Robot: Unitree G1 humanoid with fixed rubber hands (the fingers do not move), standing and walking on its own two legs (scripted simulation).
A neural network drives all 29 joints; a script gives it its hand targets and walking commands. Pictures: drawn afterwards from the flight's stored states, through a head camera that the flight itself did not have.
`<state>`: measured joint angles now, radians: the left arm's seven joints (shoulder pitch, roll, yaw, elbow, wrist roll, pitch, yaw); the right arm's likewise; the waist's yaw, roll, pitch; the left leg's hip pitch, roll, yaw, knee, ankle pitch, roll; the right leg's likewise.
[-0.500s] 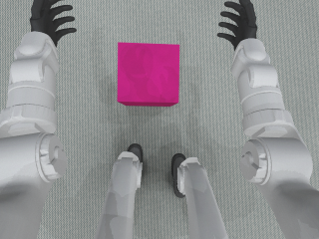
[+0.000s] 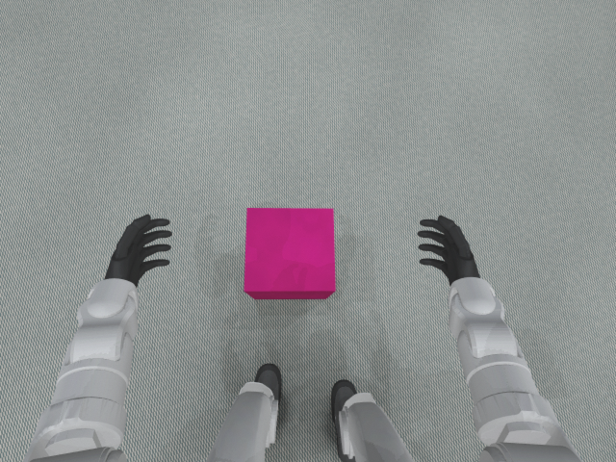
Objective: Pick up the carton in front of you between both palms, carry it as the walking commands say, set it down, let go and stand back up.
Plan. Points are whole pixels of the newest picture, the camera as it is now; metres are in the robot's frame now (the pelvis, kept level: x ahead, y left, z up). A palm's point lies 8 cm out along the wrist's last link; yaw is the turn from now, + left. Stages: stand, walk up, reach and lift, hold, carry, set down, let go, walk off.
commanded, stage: let go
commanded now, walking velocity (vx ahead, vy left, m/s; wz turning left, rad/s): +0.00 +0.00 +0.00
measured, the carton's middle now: (290, 258) +0.46 +0.04 -0.60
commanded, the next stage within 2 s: stand in 0.88 s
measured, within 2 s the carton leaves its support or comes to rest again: neither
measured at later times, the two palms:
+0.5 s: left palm (103, 421) +0.19 +0.21 -0.02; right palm (567, 412) +0.20 -0.25 -0.02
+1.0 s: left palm (71, 416) +0.19 +0.25 -0.03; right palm (578, 422) +0.19 -0.27 -0.03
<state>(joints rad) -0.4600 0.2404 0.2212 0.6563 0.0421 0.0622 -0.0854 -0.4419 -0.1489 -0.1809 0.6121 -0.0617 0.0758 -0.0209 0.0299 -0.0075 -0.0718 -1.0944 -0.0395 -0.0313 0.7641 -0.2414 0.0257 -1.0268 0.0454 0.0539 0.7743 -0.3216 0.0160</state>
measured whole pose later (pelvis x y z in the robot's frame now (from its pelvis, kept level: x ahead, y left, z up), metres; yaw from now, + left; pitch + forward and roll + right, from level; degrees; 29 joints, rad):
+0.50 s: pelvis +0.03 -0.02 +0.05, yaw +1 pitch +1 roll +1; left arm 0.23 0.22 0.05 0.43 0.00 0.05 -0.07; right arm 0.22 -0.21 -0.05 0.45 0.00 0.05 0.06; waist 0.01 -0.02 0.06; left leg -0.23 -0.03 -0.04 0.43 -0.21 0.00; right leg -0.17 0.04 0.06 0.46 -0.29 -0.03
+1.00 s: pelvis +0.04 -0.01 +0.05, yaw +1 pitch -3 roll +0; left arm 0.20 0.27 0.06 0.56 0.00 0.07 -0.01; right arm 0.19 -0.25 -0.06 0.63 -0.02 0.03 0.01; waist 0.00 -0.02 0.03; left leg -0.19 -0.04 -0.04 0.52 -0.28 0.01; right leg -0.12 0.04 0.06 0.51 -0.34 -0.01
